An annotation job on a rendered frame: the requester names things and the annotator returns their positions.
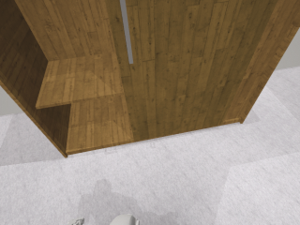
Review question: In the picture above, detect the wardrobe door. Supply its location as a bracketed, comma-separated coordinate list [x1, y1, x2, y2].
[224, 0, 300, 120]
[105, 0, 278, 142]

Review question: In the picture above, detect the handle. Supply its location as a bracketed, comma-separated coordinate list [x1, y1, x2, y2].
[119, 0, 133, 64]

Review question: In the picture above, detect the left robot thigh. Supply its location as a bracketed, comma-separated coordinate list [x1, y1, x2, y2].
[110, 214, 140, 225]

